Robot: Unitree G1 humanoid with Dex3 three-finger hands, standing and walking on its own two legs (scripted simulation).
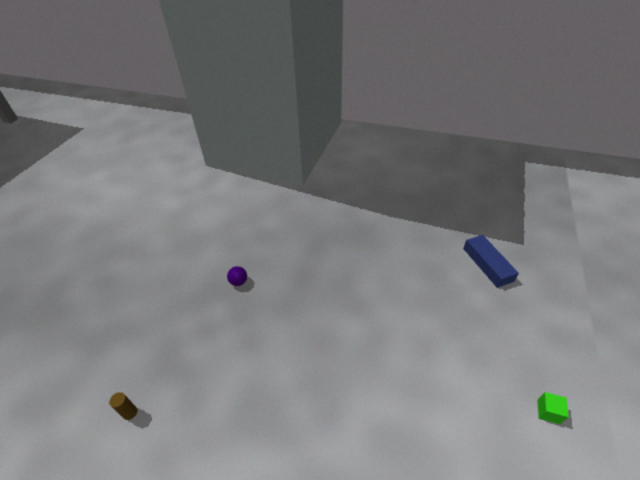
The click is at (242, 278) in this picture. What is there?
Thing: free ball
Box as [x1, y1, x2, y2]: [227, 266, 246, 285]
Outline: 236,266 228,271 227,278 230,283 234,285 239,285 245,281 246,273 243,268
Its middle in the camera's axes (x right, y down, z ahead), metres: -0.32 +0.11 +1.57
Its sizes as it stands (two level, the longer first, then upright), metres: 0.078 0.078 0.078
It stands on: the floor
